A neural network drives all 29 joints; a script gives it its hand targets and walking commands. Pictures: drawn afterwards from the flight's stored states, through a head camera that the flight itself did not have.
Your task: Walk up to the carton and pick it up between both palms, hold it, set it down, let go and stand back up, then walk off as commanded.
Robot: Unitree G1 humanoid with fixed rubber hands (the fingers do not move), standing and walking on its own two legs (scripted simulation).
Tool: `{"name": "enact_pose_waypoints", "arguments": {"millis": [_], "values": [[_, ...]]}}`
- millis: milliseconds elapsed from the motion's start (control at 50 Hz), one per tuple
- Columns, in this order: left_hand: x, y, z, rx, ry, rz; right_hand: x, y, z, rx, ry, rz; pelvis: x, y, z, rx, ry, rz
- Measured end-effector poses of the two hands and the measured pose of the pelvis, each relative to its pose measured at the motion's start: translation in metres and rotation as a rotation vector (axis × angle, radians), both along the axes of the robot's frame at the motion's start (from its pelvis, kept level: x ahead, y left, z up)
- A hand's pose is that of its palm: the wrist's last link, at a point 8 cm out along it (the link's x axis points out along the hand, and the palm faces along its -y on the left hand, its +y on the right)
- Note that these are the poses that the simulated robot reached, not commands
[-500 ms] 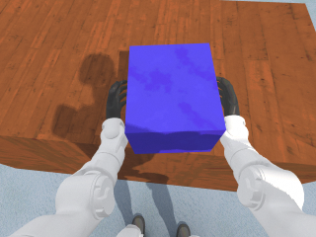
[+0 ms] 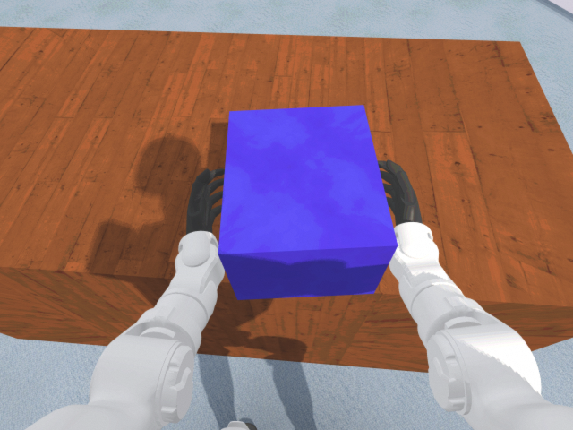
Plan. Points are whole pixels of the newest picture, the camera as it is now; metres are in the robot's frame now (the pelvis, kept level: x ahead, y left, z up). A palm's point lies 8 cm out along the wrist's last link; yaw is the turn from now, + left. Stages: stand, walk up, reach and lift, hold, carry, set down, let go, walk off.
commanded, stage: reach and lift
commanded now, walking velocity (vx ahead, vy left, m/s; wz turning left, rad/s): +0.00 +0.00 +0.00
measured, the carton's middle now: (301, 201) +0.43 +0.01 +0.01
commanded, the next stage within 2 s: none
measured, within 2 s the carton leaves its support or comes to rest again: leaves its support in 0.04 s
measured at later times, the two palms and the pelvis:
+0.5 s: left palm (167, 170) +0.38 +0.17 +0.14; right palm (426, 173) +0.40 -0.13 +0.14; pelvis -0.01 -0.01 +0.02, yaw +3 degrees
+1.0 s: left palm (159, 186) +0.36 +0.17 +0.15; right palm (431, 208) +0.35 -0.13 +0.14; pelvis -0.02 +0.02 +0.03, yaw +1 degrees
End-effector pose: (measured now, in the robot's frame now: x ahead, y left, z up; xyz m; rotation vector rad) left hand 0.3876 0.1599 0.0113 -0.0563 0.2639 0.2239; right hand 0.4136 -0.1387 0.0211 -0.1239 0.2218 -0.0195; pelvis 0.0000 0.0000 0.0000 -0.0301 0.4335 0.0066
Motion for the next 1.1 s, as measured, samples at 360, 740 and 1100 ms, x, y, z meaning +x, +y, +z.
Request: {"name": "enact_pose_waypoints", "arguments": {"millis": [360,740,1100], "values": [[-0.007,0.005,0.087,0.081,-0.040,-0.038,-0.014,0.004,0.080,0.056,-0.034,-0.029,-0.009,-0.010,0.014,0.016,-0.175,0.046],[-0.024,0.024,0.136,0.043,-0.011,-0.089,-0.045,0.022,0.125,0.061,0.015,-0.093,-0.018,0.004,0.031,0.030,-0.437,0.031],[-0.027,0.004,0.149,0.074,-0.015,-0.145,-0.068,0.004,0.127,0.105,0.002,-0.161,-0.021,0.026,0.031,0.008,-0.430,-0.005]]}}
